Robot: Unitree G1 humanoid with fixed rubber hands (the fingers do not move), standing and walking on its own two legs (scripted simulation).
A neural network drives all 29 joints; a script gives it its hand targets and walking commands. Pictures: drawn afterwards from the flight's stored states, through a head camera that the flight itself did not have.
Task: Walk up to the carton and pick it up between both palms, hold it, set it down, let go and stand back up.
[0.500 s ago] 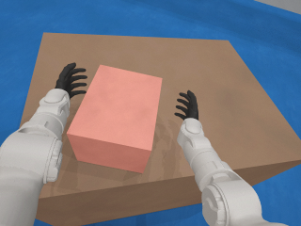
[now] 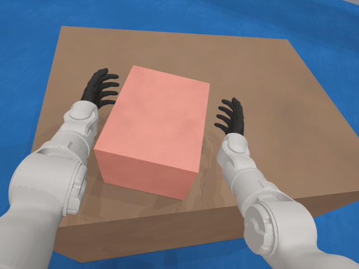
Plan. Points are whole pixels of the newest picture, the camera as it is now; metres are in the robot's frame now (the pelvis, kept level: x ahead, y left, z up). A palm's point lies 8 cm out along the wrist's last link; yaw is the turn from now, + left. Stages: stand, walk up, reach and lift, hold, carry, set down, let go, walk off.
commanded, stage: reach and lift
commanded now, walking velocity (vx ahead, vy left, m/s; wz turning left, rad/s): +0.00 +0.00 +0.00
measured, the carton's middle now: (158, 131) +0.45 +0.02 +0.01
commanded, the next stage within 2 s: none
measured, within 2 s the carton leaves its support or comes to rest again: neither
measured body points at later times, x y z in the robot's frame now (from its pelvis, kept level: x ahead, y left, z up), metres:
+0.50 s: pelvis +0.01 +0.00 +0.02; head +0.11 +0.06 +0.45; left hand +0.50 +0.16 +0.07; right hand +0.43 -0.12 +0.06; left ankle +0.03 +0.07 -0.71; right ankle +0.01 -0.17 -0.71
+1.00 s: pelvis +0.02 -0.02 +0.03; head +0.11 +0.03 +0.47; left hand +0.48 +0.16 +0.08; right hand +0.43 -0.13 +0.06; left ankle +0.03 +0.07 -0.71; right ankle +0.01 -0.17 -0.71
